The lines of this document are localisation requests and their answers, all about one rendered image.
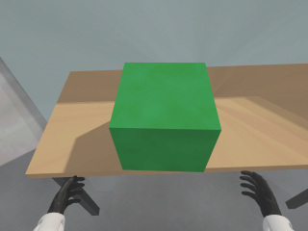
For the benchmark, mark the robot left hand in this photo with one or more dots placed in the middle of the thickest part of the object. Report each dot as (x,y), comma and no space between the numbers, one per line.
(61,199)

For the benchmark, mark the carton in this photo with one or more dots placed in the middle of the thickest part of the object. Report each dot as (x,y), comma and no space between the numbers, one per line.
(164,117)

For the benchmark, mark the robot left forearm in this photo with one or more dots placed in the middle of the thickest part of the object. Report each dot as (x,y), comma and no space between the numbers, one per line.
(51,222)

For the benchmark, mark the table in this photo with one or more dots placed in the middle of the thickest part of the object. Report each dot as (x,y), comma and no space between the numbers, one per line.
(262,111)

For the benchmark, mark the robot right forearm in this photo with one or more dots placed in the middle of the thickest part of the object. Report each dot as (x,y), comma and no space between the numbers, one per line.
(276,223)

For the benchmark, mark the robot right hand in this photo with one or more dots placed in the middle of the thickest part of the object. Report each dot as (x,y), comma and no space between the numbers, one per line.
(263,194)

